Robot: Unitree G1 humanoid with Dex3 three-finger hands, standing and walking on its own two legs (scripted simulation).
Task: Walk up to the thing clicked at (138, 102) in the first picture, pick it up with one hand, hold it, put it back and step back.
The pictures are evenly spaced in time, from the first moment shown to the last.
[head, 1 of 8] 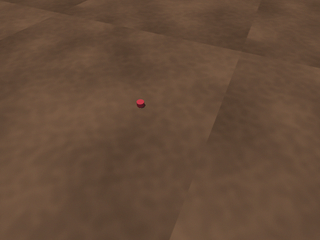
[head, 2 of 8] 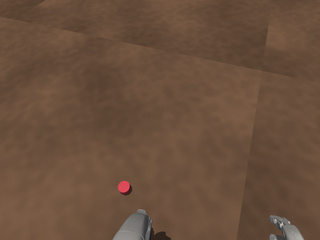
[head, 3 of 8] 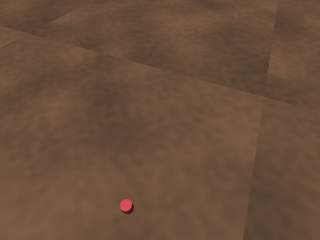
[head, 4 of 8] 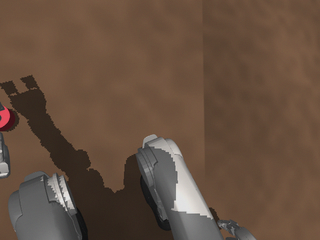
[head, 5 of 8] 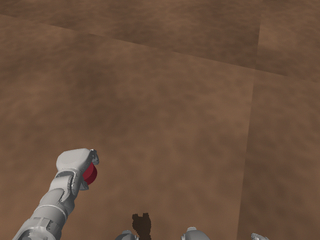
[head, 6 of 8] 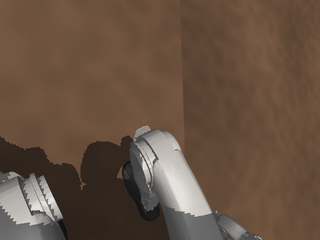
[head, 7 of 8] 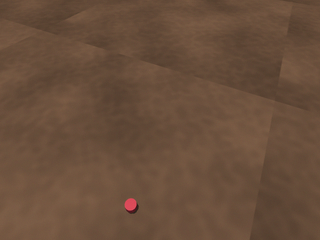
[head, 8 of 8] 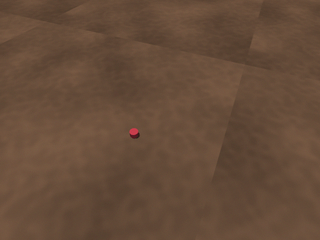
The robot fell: no
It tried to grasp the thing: yes
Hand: left
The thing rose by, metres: 0.70
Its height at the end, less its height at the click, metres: +0.00
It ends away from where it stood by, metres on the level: 0.01
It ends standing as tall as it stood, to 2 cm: yes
